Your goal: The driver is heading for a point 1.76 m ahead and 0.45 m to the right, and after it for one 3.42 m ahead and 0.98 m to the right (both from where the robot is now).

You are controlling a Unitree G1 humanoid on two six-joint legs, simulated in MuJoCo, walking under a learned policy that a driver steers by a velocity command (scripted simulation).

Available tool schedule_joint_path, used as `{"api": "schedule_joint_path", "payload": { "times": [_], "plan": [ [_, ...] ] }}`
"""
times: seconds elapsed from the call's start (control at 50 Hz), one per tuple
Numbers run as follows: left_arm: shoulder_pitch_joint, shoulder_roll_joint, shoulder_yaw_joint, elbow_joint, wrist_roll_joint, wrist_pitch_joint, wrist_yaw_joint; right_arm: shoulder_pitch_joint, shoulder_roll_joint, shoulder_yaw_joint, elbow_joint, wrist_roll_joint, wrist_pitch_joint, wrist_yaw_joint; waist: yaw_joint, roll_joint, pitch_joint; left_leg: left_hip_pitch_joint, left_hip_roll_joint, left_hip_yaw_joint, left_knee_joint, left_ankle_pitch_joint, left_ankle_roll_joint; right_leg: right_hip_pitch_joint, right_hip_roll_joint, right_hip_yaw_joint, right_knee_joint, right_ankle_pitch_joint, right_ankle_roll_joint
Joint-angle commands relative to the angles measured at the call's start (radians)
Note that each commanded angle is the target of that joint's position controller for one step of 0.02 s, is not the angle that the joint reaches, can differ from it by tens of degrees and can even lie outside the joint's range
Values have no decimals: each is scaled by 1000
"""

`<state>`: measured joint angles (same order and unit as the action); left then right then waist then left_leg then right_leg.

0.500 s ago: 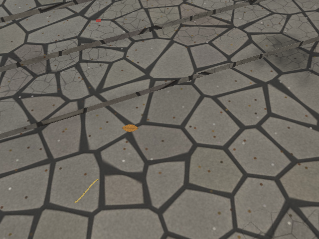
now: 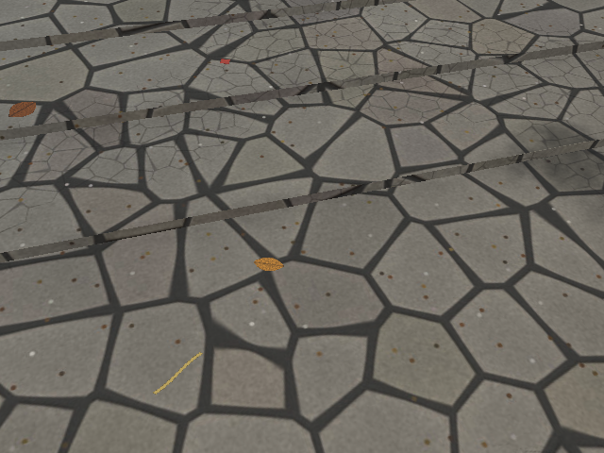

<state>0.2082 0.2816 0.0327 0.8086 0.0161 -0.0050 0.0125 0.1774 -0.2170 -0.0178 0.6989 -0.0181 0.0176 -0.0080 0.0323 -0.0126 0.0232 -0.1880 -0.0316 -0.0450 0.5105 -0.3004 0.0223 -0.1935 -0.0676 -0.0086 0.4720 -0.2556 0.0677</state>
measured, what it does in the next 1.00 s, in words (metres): walks ahead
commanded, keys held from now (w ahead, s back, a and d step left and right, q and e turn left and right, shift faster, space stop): no key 0.36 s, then w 0.64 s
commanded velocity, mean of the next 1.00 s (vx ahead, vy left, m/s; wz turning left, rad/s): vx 0.21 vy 0.00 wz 0.01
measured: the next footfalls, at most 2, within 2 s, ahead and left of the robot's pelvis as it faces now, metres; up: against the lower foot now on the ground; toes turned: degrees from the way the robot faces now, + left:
left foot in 1.08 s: +0.44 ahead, +0.07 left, +0.00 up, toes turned +1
right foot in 1.60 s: +0.73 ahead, -0.18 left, +0.00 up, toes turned -3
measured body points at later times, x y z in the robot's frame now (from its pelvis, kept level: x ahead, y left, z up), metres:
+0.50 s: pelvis +0.02 -0.01 +0.00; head +0.01 -0.01 +0.45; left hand +0.07 +0.26 -0.14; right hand +0.09 -0.28 -0.13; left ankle -0.02 +0.11 -0.74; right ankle -0.01 -0.15 -0.73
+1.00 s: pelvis +0.20 -0.05 +0.00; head +0.24 -0.06 +0.44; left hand +0.10 +0.21 -0.13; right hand +0.45 -0.26 -0.09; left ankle +0.39 +0.08 -0.71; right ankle +0.03 -0.14 -0.74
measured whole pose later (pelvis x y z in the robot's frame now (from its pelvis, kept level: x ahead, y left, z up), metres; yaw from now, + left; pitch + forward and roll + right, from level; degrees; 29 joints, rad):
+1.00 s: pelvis +0.20 -0.05 +0.00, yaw -1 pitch +2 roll +0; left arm 0.49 0.22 0.02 1.02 -0.01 -0.07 0.01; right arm -0.04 -0.24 -0.03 0.77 0.03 -0.08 0.05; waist 0.10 0.03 0.04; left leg -0.60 0.04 0.03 0.55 0.03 0.03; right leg 0.18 0.02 -0.03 0.13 -0.34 -0.04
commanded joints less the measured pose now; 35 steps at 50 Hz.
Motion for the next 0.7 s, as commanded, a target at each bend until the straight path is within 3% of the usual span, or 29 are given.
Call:
{"api": "schedule_joint_path", "payload": {
  "times": [0.02, 0.36, 0.4, 0.42, 0.46, 0.48, 0.52, 0.54, 0.56, 0.58, 0.6, 0.62, 0.64, 0.66, 0.68, 0.7],
  "plan": [
    [-8, 102, 24, -35, -2, -13, 8, -11, -137, -38, -48, 2, -13, -5, -12, 49, -19, -13, 103, -119, -127, 208, 41, 5, -7, 6, -38, 133, 1],
    [24, 104, 21, 90, -11, -5, 29, 32, -131, -42, 99, 12, -13, -16, -10, 24, -18, 3, 60, -59, -104, 278, 21, 28, -4, -7, -47, 157, -5],
    [40, 93, 20, 111, -18, -1, 31, 60, -151, -50, 125, 21, -7, -22, -19, 51, -23, 1, 50, -64, -129, -28, 44, 0, 44, -62, 5, -62, -15],
    [25, 85, 20, 107, -24, -3, 32, 74, -175, -58, 130, 26, -4, -24, -34, 80, 13, -28, 72, -110, -167, -270, 73, -60, 65, -85, 61, -170, -27],
    [-30, 62, 15, 75, -32, -22, 29, 119, -216, -70, 138, 31, -15, -22, -68, 180, 102, -58, 205, -319, -299, -551, 162, -212, 83, -85, 213, -226, -54],
    [-51, 56, 13, 59, -40, -39, 23, 132, -231, -75, 144, 36, -27, -21, -75, 215, 139, -83, 269, -420, -342, -563, 204, -250, 57, -38, 280, -228, -79],
    [-41, 67, 18, 52, -55, -72, 2, 109, -210, -70, 143, 38, -52, -20, -53, 222, 150, -40, 317, -459, -345, -454, 224, -310, 10, 21, 300, -286, -132],
    [-12, 68, 18, 62, -57, -86, -10, 74, -200, -67, 134, 47, -55, -18, -27, 199, 133, -36, 303, -410, -322, -383, 203, -259, 1, 20, 212, -268, -155],
    [65, 67, 22, 99, -55, -96, -18, 11, -198, -66, 120, 56, -52, -17, 22, 165, 101, -100, 251, -313, -284, -296, 164, -93, 22, -16, 68, -147, -167],
    [170, 72, 32, 158, -44, -99, -22, -25, -185, -62, 110, 53, -49, -15, 66, 124, 57, -183, 179, -211, -201, -206, 125, 106, 68, -52, -12, 7, -150],
    [274, 99, 43, 198, -30, -98, -23, -41, -133, -47, 98, 39, -53, -13, 94, 15, 11, -278, 97, -94, 3, -108, 73, 258, 2, 66, -56, -3, -150],
    [375, 222, 71, 205, -29, -101, -26, -58, -83, -34, 56, 29, -66, -16, 112, -278, -21, -459, -34, 53, 343, -156, -9, 363, -236, 488, -242, -170, -257],
    [344, 195, 54, 192, -15, -110, -35, -50, -134, -49, 49, 49, -83, -18, 88, -245, 7, -559, -21, -36, 540, -280, -7, 326, -337, 715, -321, -270, -345],
    [259, 141, 38, 167, -21, -116, -31, -14, -150, -53, 65, 67, -97, -10, 41, -152, 87, -629, 43, -73, 626, -197, 15, 299, -323, 636, -318, -286, -335],
    [213, 111, 30, 150, -23, -117, -29, 4, -150, -53, 86, 67, -107, -2, 24, -112, 104, -643, 80, -56, 634, -93, 32, 291, -269, 520, -318, -243, -298],
    [191, 111, 27, 142, -22, -115, -31, -8, -152, -57, 90, 57, -114, 1, 17, -84, 106, -657, 106, -38, 605, -11, 40, 298, -237, 436, -323, -144, -267]
  ]
}}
